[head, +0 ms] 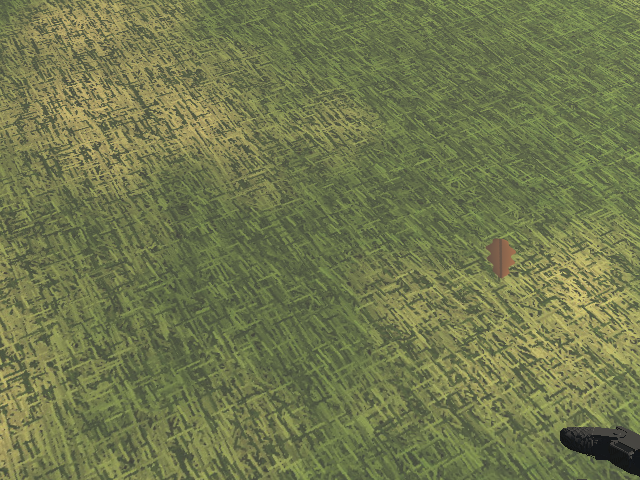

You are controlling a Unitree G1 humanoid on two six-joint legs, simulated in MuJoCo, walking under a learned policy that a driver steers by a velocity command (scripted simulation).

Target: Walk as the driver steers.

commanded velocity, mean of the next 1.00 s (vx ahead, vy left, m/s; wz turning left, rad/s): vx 0.22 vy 0.00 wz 0.13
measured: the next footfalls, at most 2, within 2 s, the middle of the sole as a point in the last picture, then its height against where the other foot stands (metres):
right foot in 0.48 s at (388, 479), level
left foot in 0.76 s outside the picture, level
